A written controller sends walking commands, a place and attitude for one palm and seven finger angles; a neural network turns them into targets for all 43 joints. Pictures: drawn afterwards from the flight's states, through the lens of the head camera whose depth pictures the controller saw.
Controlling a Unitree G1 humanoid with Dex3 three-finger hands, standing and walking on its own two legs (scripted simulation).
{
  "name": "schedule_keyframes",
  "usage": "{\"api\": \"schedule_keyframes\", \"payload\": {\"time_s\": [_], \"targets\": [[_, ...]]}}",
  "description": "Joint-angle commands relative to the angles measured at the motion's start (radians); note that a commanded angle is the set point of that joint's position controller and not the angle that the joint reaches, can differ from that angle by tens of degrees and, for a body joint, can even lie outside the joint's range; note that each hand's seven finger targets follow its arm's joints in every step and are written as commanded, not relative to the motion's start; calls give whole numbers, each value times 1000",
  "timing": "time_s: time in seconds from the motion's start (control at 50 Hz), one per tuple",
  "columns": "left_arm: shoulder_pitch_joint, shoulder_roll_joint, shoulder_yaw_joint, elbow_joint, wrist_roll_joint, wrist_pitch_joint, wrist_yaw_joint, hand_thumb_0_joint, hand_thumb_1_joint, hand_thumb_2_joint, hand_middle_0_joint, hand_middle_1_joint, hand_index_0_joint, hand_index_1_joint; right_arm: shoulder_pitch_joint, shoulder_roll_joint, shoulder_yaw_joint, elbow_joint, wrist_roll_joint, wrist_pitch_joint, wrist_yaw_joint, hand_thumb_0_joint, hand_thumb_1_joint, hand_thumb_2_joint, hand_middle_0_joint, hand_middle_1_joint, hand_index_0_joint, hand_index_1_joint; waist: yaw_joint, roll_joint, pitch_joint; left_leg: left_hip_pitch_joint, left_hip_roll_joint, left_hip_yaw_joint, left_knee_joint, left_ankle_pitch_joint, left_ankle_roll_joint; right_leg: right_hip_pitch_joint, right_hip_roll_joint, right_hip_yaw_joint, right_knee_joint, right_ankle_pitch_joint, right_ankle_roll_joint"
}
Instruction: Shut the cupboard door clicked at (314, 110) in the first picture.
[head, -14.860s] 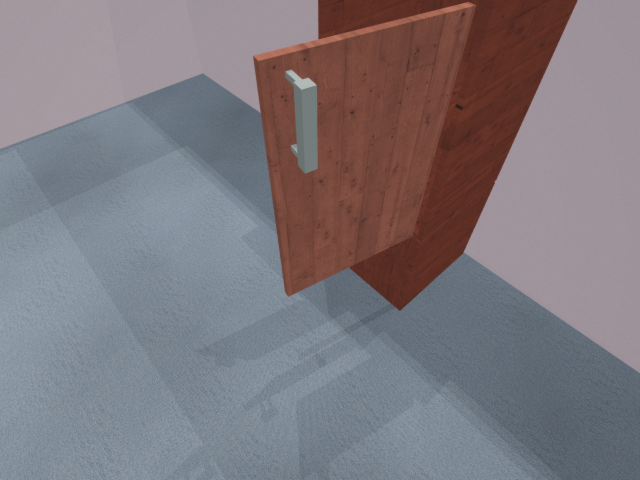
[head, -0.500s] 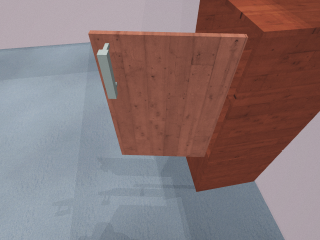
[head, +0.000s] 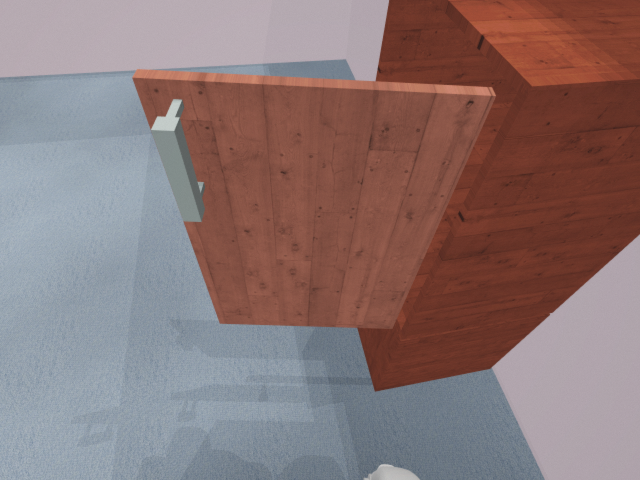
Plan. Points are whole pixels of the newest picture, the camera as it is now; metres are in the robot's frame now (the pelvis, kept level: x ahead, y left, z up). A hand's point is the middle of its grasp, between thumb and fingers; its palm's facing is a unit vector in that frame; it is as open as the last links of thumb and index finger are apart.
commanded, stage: come to a stop and stand still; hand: left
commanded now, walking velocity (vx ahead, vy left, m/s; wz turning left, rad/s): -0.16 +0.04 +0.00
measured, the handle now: (185, 163) +0.44 +0.19 +0.15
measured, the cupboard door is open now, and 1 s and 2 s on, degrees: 78 78 78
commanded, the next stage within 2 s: look again from close up in 1.48 s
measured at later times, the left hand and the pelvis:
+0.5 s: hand out of the picture +0.05 +0.20 -0.20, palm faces +0.08 -0.98 -0.19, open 7.3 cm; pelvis -0.03 +0.01 -0.02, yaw +2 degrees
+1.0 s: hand out of the picture +0.01 +0.17 -0.17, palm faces -0.01 -0.98 -0.21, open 7.3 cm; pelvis -0.05 -0.01 +0.00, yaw -1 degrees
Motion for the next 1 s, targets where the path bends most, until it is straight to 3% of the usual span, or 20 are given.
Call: {"api": "schedule_keyframes", "payload": {"time_s": [0.0,0.06,0.1,0.12,0.18,0.24,0.32,0.38,0.4,0.42,0.44,0.46,0.5,0.54,0.66,0.74,0.86,0.9,0.96,0.98], "targets": [[65,-12,-11,-41,-9,-22,8,0,900,900,-200,-300,-200,-300,3,-190,-45,-36,1,6,-5,0,-900,-900,200,300,200,300,31,168,-42,13,197,-109,-74,596,96,151,14,-53,-251,106,15],[124,69,6,-38,-2,-42,19,0,900,900,-200,-300,-200,-300,15,-175,-59,-41,8,23,8,0,-900,-900,200,300,200,300,59,46,-77,-48,123,-77,76,352,16,316,-32,-11,-444,422,11],[132,175,22,-45,1,-51,33,0,900,900,-200,-300,-200,-300,53,-101,-57,-64,22,48,12,0,-900,-900,200,300,200,300,49,-238,-138,-179,-27,-15,307,-256,-47,372,-322,247,-469,883,-157],[118,182,24,-58,4,-50,35,0,900,900,-200,-300,-200,-300,57,-100,-63,-69,19,59,11,0,-900,-900,200,300,200,300,52,-180,-119,-173,-26,-63,428,-340,-38,324,-355,231,-488,913,-211],[59,163,32,-70,8,-44,55,0,900,900,-200,-300,-200,-300,-22,-119,-64,-83,16,76,13,0,-900,-900,200,300,200,300,61,-237,-106,-289,-23,-127,634,-332,-53,363,-315,226,-447,984,-240],[25,184,44,-100,11,-33,64,0,900,900,-200,-300,-200,-300,-68,-135,-68,-112,16,86,25,0,-900,-900,200,300,200,300,62,-152,-142,-278,-24,-141,627,-275,-66,346,-309,187,-446,858,-232],[-36,196,52,-130,21,-21,59,0,900,900,-200,-300,-200,-300,-80,-131,-67,-144,15,87,37,0,-900,-900,200,300,200,300,41,-174,-118,-163,-18,-131,448,-228,-65,200,-294,182,-474,559,-205],[-91,178,42,-154,14,-6,43,0,900,900,-200,-300,-200,-300,36,-130,-63,-117,15,66,38,0,-900,-900,200,300,200,300,-21,-144,-121,84,-58,-51,87,-10,-52,47,-200,132,-424,204,-103],[-78,129,30,-163,4,4,39,0,900,900,-200,-300,-200,-300,51,-175,-66,-119,14,53,38,0,-900,-900,200,300,200,300,-30,32,-113,131,8,-151,-60,-22,-34,-28,-110,69,-294,26,-52],[-49,56,18,-183,-4,12,36,0,900,900,-200,-300,-200,-300,11,-270,-86,-152,2,47,36,0,-900,-900,200,300,200,300,-24,373,-68,41,236,-440,-212,-89,36,-140,34,-23,-76,-236,23],[-84,61,14,-183,-4,20,40,0,900,900,-200,-300,-200,-300,-63,-305,-83,-187,-7,54,34,0,-900,-900,200,300,200,300,-25,371,-8,-179,306,-524,-282,-147,117,-67,34,74,35,-247,22],[-68,74,19,-160,-6,18,32,0,900,900,-200,-300,-200,-300,-157,-260,-63,-197,-14,49,29,0,-900,-900,200,300,200,300,19,279,15,-261,275,-470,-319,-256,152,4,4,109,70,-147,15],[-2,76,21,-102,5,9,18,0,900,900,-200,-300,-200,-300,-187,-226,-50,-193,-13,34,19,0,-900,-900,200,300,200,300,46,183,5,-159,195,-391,-265,-190,117,-26,31,97,144,-44,14],[16,69,13,-76,6,-2,9,0,900,900,-200,-300,-200,-300,-134,-214,-45,-176,-6,23,12,0,-900,-900,200,300,200,300,30,100,-4,-36,197,-357,-260,-71,117,-79,25,92,152,-5,22],[-16,57,0,-74,0,-4,6,0,900,900,-200,-300,-200,-300,38,-212,-46,-102,-3,15,-10,0,-900,-900,200,300,200,300,-23,69,-48,206,258,-350,-208,358,148,-103,17,83,32,-55,31],[-8,44,-4,-63,-5,5,5,0,900,900,-200,-300,-200,-300,41,-225,-45,-74,-3,21,-14,0,-900,-900,200,300,200,300,-17,122,-70,181,265,-327,-197,402,155,-20,10,68,-54,-93,26],[53,16,-11,-17,-12,-1,11,0,900,900,-200,-300,-200,-300,3,-223,-48,-38,-1,33,-2,0,-900,-900,200,300,200,300,18,160,-72,18,199,-290,-196,179,106,234,35,3,-346,-24,3],[107,22,-10,13,-9,-11,19,0,900,900,-200,-300,-200,-300,-2,-200,-47,-23,9,36,3,0,-900,-900,200,300,200,300,42,93,-72,-58,136,-232,-152,73,47,365,30,-9,-527,125,0],[71,108,-10,18,-15,-31,34,0,900,900,-200,-300,-200,-300,15,-89,-12,-14,11,43,16,0,-900,-900,200,300,200,300,21,-117,7,-128,5,-100,-30,-54,-34,267,-190,225,-670,-43,-109],[40,112,-15,14,-15,-30,34,0,900,900,-200,-300,-200,-300,32,-83,-11,-2,7,41,22,0,-900,-900,200,300,200,300,2,-63,18,-41,0,-103,-35,9,-30,170,-188,206,-665,-85,-110]]}}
